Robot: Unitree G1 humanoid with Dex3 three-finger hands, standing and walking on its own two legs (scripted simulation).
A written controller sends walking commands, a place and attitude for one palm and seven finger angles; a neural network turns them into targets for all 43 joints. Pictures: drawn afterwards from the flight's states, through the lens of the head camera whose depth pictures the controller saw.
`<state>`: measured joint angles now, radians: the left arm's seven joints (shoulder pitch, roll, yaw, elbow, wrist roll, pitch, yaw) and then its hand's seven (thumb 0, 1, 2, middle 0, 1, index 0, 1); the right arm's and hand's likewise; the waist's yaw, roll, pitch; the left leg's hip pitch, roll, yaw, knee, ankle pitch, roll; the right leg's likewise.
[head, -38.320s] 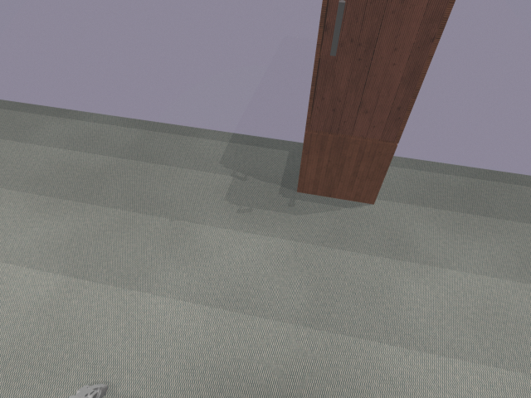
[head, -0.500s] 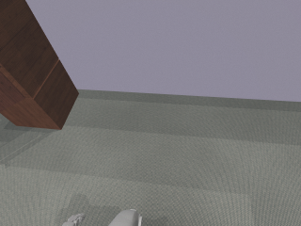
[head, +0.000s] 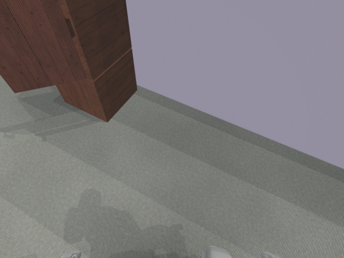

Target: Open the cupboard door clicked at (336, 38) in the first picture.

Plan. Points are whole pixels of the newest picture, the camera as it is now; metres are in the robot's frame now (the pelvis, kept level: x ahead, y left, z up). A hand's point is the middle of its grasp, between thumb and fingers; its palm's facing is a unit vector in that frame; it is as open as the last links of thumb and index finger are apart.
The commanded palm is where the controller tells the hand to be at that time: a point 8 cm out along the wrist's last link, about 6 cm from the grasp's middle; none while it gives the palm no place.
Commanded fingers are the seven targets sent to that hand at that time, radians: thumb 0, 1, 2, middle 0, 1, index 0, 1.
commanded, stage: turn to face it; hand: left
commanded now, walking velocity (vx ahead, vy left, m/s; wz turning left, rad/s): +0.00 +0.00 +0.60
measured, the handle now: out of the picture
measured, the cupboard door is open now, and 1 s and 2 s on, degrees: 49 49 49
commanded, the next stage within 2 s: take the last steps up to it in 0.48 s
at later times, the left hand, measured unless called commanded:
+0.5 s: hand out of the picture +0.01 +0.15 -0.17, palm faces +0.31 -0.92 -0.23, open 7.4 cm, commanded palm none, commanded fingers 0.00 0.90 0.90 -0.20 -0.30 -0.20 -0.30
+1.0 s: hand out of the picture +0.05 +0.19 -0.16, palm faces +0.47 -0.85 -0.24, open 7.4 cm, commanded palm none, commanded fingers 0.00 0.90 0.90 -0.20 -0.30 -0.20 -0.30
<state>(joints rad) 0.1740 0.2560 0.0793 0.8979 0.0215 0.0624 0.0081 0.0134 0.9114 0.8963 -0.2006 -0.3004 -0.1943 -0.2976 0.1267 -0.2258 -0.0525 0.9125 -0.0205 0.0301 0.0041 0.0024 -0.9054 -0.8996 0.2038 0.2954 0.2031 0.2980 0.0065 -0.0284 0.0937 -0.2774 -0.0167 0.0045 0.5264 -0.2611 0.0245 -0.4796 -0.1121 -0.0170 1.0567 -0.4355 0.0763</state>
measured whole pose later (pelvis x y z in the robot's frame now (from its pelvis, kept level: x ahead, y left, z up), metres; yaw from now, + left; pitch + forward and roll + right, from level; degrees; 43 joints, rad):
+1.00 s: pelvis +0.07 -0.01 +0.00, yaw +25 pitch -1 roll +1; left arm 0.24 0.16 0.05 0.95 0.03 -0.03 0.00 0.01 0.91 0.90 -0.20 -0.30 -0.20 -0.30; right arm 0.28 -0.22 -0.06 1.04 -0.02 0.05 0.02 0.01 -0.91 -0.90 0.20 0.30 0.20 0.30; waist 0.01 0.04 0.03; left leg -0.39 -0.03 0.00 0.96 -0.43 0.01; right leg -0.22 -0.09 -0.12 0.58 -0.34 0.01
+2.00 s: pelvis +0.32 +0.25 +0.01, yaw +27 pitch +1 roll +1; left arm 0.28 0.17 0.06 1.03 0.02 -0.07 0.02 -0.01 0.95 0.90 -0.20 -0.30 -0.20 -0.30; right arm 0.25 -0.17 -0.05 1.08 -0.02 -0.01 0.01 0.01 -0.91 -0.90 0.20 0.29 0.20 0.30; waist -0.01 0.00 0.06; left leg -0.49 0.07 0.05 0.95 -0.27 -0.04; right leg -0.14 -0.04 -0.13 0.37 -0.24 -0.02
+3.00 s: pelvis +0.40 +0.32 +0.00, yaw +25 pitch +1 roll +0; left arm 0.20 0.16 0.03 1.04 0.02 0.01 0.04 0.00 0.94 0.90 -0.20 -0.30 -0.20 -0.30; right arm 0.32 -0.18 -0.06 1.11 -0.01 0.05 -0.01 0.00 -0.91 -0.90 0.20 0.30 0.20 0.30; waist -0.05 0.03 0.01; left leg -0.36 0.05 0.07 0.66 -0.38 -0.03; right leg -0.14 -0.03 -0.06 0.48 -0.34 0.01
